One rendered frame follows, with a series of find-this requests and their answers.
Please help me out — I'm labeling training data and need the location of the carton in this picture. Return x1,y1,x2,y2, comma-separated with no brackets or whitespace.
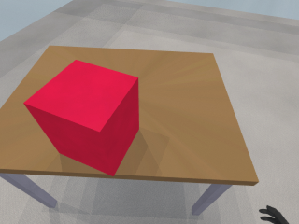
24,60,139,176

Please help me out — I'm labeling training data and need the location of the robot right hand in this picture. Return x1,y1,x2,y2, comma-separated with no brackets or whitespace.
259,205,289,224

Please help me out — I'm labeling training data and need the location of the table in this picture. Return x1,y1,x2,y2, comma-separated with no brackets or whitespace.
0,45,259,216

